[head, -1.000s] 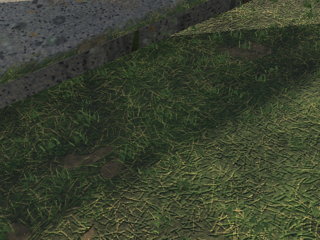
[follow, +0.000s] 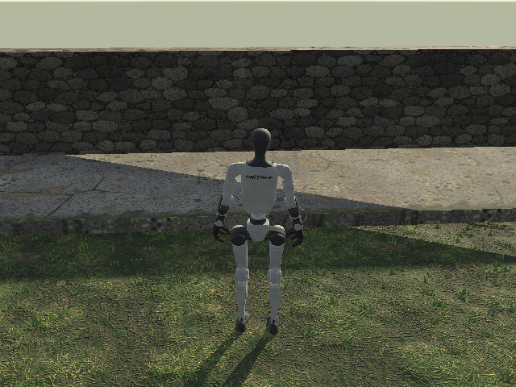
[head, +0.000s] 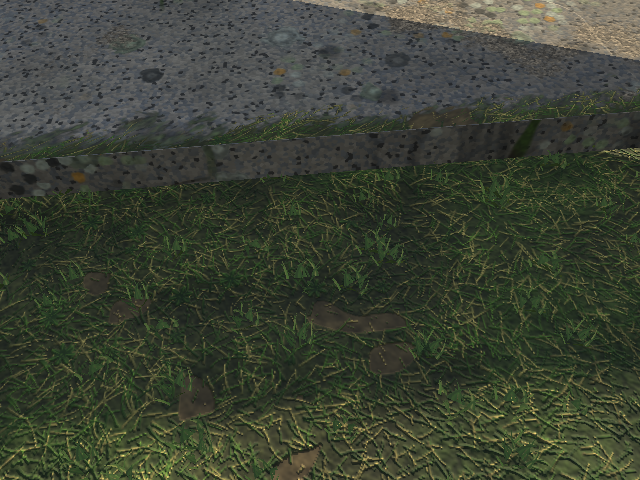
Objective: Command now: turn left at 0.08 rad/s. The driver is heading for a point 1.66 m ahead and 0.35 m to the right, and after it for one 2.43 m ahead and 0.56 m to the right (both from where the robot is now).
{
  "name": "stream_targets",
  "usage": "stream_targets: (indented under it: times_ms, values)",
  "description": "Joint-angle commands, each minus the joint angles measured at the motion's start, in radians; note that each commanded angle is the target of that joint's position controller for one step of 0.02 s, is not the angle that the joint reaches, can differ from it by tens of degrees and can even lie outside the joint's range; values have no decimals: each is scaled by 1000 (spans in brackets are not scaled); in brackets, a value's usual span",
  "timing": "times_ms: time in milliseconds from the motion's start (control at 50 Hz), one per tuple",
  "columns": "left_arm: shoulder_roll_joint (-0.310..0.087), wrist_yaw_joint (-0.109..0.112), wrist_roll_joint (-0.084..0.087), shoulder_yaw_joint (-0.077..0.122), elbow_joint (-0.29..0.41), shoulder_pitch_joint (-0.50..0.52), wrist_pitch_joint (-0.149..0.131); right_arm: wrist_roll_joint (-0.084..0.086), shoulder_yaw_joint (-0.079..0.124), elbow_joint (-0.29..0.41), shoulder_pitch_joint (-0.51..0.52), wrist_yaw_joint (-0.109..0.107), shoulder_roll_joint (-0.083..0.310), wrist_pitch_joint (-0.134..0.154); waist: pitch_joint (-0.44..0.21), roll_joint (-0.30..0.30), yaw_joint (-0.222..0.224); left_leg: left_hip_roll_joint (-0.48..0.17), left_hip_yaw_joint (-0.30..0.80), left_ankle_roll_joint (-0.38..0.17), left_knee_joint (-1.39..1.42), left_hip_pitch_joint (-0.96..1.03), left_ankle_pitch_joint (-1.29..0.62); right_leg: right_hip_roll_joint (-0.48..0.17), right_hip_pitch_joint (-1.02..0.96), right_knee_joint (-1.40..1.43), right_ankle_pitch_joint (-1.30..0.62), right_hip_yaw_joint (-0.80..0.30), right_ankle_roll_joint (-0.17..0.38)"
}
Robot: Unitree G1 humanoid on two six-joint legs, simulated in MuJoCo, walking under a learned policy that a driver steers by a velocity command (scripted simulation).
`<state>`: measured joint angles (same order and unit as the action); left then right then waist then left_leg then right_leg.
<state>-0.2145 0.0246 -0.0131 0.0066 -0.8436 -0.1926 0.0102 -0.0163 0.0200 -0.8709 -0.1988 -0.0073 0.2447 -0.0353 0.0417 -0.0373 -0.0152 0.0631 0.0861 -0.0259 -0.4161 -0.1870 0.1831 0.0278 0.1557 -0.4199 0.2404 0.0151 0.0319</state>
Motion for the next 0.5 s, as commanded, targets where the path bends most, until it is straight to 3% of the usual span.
stream_targets:
  times_ms: [20,80,160,500]
  values:
    - [-148,4,7,33,30,9,-12,3,24,-1,-20,-3,108,19,-19,101,5,-82,74,-5,50,26,-91,-146,12,138,-80,-158,34]
    - [-136,4,4,30,-1,-2,-11,3,18,-45,-18,-13,94,24,-8,48,11,-93,90,-6,88,8,-102,-136,-15,121,-92,-142,34]
    - [-129,3,3,28,-44,-11,-15,6,16,-97,-18,-18,95,29,-17,28,17,-104,97,-10,107,15,-105,-128,-31,115,-99,-132,33]
    - [-93,9,2,4,-199,-74,-16,8,-5,-241,-49,-30,69,31,2,42,13,-119,89,-23,116,29,-98,-113,-7,121,-96,-125,25]
